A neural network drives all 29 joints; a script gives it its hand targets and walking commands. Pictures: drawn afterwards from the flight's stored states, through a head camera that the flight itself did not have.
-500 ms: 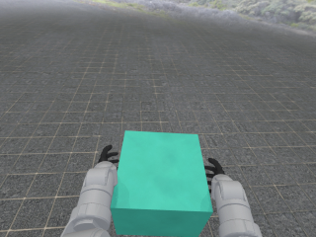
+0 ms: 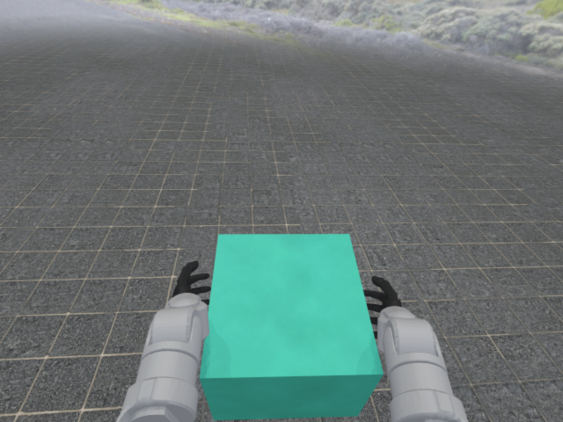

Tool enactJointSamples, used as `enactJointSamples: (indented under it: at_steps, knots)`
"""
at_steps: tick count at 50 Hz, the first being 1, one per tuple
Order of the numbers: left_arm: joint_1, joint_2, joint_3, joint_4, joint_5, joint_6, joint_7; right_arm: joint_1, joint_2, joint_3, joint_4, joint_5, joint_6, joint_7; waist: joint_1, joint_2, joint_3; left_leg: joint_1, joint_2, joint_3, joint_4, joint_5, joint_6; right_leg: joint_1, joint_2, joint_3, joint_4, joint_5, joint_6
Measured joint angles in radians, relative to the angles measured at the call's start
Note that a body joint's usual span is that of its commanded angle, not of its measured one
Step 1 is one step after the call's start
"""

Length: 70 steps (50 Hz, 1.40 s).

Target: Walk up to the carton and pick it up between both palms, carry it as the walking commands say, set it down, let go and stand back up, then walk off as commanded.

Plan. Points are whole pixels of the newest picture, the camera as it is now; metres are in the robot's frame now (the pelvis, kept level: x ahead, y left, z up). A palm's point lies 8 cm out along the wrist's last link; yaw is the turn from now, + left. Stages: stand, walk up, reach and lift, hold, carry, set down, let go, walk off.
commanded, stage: hold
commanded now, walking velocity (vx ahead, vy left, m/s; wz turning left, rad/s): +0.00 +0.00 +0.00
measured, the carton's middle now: (285, 321) +0.33 +0.00 -0.02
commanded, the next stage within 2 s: carry in 0.12 s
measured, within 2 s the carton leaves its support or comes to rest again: neither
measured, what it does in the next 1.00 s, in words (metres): steps on the spot, turning right: right foot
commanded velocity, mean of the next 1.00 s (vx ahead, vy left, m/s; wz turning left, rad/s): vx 0.00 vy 0.28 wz -0.92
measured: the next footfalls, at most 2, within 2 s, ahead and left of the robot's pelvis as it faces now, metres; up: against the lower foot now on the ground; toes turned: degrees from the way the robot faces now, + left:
right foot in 0.70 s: +0.08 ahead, -0.10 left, +0.00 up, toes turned -18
left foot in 1.28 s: +0.16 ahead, +0.09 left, +0.00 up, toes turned -37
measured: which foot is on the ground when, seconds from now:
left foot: down 0.00-0.70, up 0.72-1.00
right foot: down 0.00-0.42, up 0.44-0.68, down 0.70-1.00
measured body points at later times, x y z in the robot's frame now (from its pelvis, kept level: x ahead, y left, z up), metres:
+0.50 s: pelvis +0.00 +0.01 -0.02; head -0.07 +0.03 +0.42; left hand +0.33 +0.15 +0.08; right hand +0.28 -0.16 +0.07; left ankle +0.05 +0.14 -0.74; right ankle +0.02 -0.11 -0.70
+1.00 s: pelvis +0.01 +0.00 -0.01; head -0.03 -0.05 +0.43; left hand +0.34 -0.01 +0.10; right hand +0.18 -0.27 +0.05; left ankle +0.08 +0.17 -0.64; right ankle +0.04 -0.08 -0.74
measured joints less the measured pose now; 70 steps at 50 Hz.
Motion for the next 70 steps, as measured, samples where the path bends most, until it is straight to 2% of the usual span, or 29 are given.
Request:
enactJointSamples:
  at_steps: [7, 11, 16, 20, 22, 24, 26, 28, 32, 34, 35, 36, 38, 40, 43, 48, 51, 59, 63, 64, 66, 68, 70]
  knots:
    - [-0.002, 0.001, 0.007, 0.0, 0.0, -0.006, 0.006, -0.022, -0.002, -0.007, 0.038, 0.0, -0.024, 0.0, 0.0, -0.003, 0.0, 0.0, -0.003, 0.001, 0.0, -0.003, 0.0, -0.005, -0.004, 0.0, 0.012, -0.008, 0.0]
    - [-0.009, 0.001, 0.005, -0.022, 0.0, 0.034, 0.007, -0.02, -0.015, 0.043, -0.006, 0.0, 0.03, 0.0, 0.0, -0.006, 0.001, -0.005, -0.018, 0.003, 0.05, -0.027, 0.0, -0.028, -0.017, 0.0, 0.104, -0.061, 0.0]
    - [-0.009, -0.007, -0.048, -0.154, 0.0, 0.169, 0.014, -0.001, -0.041, 0.099, -0.15, 0.027, 0.16, 0.0, 0.0, 0.005, 0.001, -0.029, -0.013, 0.006, 0.248, -0.129, 0.0, -0.033, -0.013, 0.005, 0.201, -0.12, -0.001]
    - [-0.024, -0.021, -0.062, -0.296, 0.0, 0.292, 0.024, -0.005, -0.041, 0.099, -0.288, 0.06, 0.272, -0.01, -0.001, 0.006, -0.011, -0.032, -0.005, 0.006, 0.247, -0.196, 0.0, -0.097, -0.01, 0.029, 0.262, -0.142, 0.006]
    - [-0.018, -0.006, -0.061, -0.358, 0.0, 0.35, 0.022, -0.004, -0.013, 0.106, -0.329, 0.069, 0.314, -0.032, -0.001, -0.009, -0.011, -0.043, -0.004, 0.036, 0.247, -0.203, 0.001, -0.136, -0.011, 0.049, 0.299, -0.178, 0.008]
    - [-0.006, 0.026, -0.061, -0.402, 0.0, 0.416, 0.003, -0.001, 0.026, 0.116, -0.35, 0.069, 0.358, -0.063, 0.001, -0.006, -0.01, -0.043, 0.025, 0.08, 0.246, -0.202, 0.004, -0.213, 0.0, 0.033, 0.453, -0.273, 0.009]
    - [-0.006, 0.036, -0.061, -0.428, 0.0, 0.468, -0.01, 0.033, 0.053, 0.119, -0.408, 0.069, 0.405, -0.088, 0.001, -0.007, -0.011, -0.043, 0.048, 0.111, 0.245, -0.207, 0.006, -0.275, 0.0, 0.008, 0.58, -0.281, 0.009]
    - [-0.004, 0.031, -0.061, -0.455, 0.0, 0.502, -0.029, 0.074, 0.054, 0.141, -0.491, 0.084, 0.458, -0.11, 0.001, -0.01, -0.011, -0.044, 0.064, 0.139, 0.245, -0.213, 0.006, -0.303, -0.001, 0.001, 0.617, -0.282, 0.008]
    - [0.019, 0.007, -0.062, -0.535, -0.002, 0.522, -0.05, 0.089, 0.045, 0.156, -0.624, 0.097, 0.54, -0.134, 0.002, -0.012, -0.011, -0.045, 0.083, 0.222, 0.247, -0.23, 0.002, -0.315, -0.008, -0.002, 0.566, -0.281, 0.008]
    - [0.022, -0.005, -0.062, -0.58, -0.002, 0.53, -0.051, 0.089, 0.046, 0.156, -0.67, 0.097, 0.554, -0.135, 0.003, -0.011, -0.012, -0.056, 0.095, 0.268, 0.275, -0.25, -0.003, -0.291, -0.009, -0.007, 0.451, -0.255, 0.008]
    - [0.019, -0.013, -0.062, -0.599, -0.002, 0.529, -0.051, 0.09, 0.044, 0.155, -0.696, 0.098, 0.557, -0.135, 0.002, -0.007, -0.009, -0.073, 0.105, 0.277, 0.316, -0.27, -0.006, -0.274, -0.006, -0.007, 0.381, -0.195, -0.004]
    - [0.018, -0.027, -0.062, -0.604, -0.002, 0.52, -0.051, 0.099, 0.037, 0.152, -0.718, 0.1, 0.556, -0.135, 0.002, -0.003, -0.001, -0.093, 0.108, 0.275, 0.373, -0.331, -0.009, -0.287, 0.001, -0.006, 0.401, -0.167, -0.034]
    - [0.031, -0.037, -0.078, -0.603, -0.004, 0.526, -0.049, 0.135, 0.026, 0.148, -0.739, 0.115, 0.56, -0.134, 0.0, -0.004, 0.016, -0.147, 0.074, 0.226, 0.529, -0.421, -0.013, -0.295, 0.002, 0.003, 0.438, -0.18, -0.08]
    - [0.051, -0.028, -0.084, -0.603, -0.004, 0.555, -0.05, 0.162, 0.032, 0.156, -0.739, 0.133, 0.578, -0.146, -0.001, -0.002, 0.019, -0.207, 0.036, 0.191, 0.66, -0.422, -0.014, -0.295, 0.004, 0.028, 0.425, -0.178, -0.092]
    - [0.067, -0.022, -0.084, -0.61, -0.004, 0.578, -0.05, 0.168, 0.028, 0.174, -0.742, 0.153, 0.606, -0.171, -0.002, 0.005, 0.021, -0.268, 0.008, 0.169, 0.727, -0.368, -0.014, -0.296, 0.007, 0.075, 0.378, -0.145, -0.092]
    - [0.067, -0.022, -0.083, -0.653, -0.007, 0.555, -0.063, 0.139, 0.033, 0.176, -0.786, 0.155, 0.607, -0.191, -0.002, 0.005, 0.025, -0.305, 0.001, 0.148, 0.722, -0.306, -0.016, -0.296, 0.017, 0.15, 0.298, -0.086, -0.079]
    - [0.067, -0.022, -0.083, -0.679, -0.011, 0.535, -0.073, 0.124, 0.036, 0.175, -0.816, 0.155, 0.603, -0.199, -0.002, 0.006, 0.025, -0.306, -0.014, 0.14, 0.663, -0.304, -0.018, -0.296, 0.024, 0.194, 0.24, -0.046, -0.066]
    - [0.067, -0.022, -0.083, -0.711, -0.014, 0.531, -0.076, 0.113, 0.039, 0.176, -0.834, 0.156, 0.594, -0.201, -0.002, 0.006, 0.025, -0.295, -0.071, 0.139, 0.373, -0.281, -0.018, -0.296, 0.061, 0.299, 0.083, 0.062, -0.026]
    - [0.067, -0.023, -0.083, -0.733, -0.021, 0.534, -0.076, 0.113, 0.039, 0.176, -0.851, 0.16, 0.591, -0.201, -0.003, 0.011, 0.023, -0.211, -0.064, 0.137, 0.147, -0.228, -0.018, -0.297, 0.105, 0.334, 0.069, 0.075, 0.0]
    - [0.067, -0.023, -0.083, -0.745, -0.021, 0.535, -0.075, 0.11, 0.04, 0.177, -0.857, 0.161, 0.589, -0.201, -0.004, 0.021, 0.023, -0.167, -0.043, 0.136, 0.067, -0.209, -0.018, -0.304, 0.129, 0.331, 0.088, 0.06, 0.003]
    - [0.073, -0.021, -0.081, -0.758, -0.022, 0.524, -0.075, 0.106, 0.042, 0.185, -0.855, 0.161, 0.573, -0.2, -0.002, 0.007, 0.035, -0.16, -0.027, 0.157, 0.056, -0.055, 0.019, -0.357, 0.137, 0.287, 0.236, -0.108, 0.004]
    - [0.106, -0.012, -0.081, -0.765, -0.027, 0.524, -0.076, 0.108, 0.042, 0.202, -0.834, 0.161, 0.574, -0.2, -0.002, -0.02, 0.035, -0.152, -0.02, 0.2, 0.084, -0.071, 0.054, -0.428, 0.113, 0.211, 0.463, -0.211, 0.004]
    - [0.12, -0.008, -0.081, -0.765, -0.033, 0.538, -0.072, 0.112, 0.041, 0.204, -0.813, 0.161, 0.576, -0.194, -0.002, -0.03, 0.034, -0.136, -0.005, 0.236, 0.087, -0.098, 0.067, -0.464, 0.074, 0.138, 0.623, -0.215, 0.004]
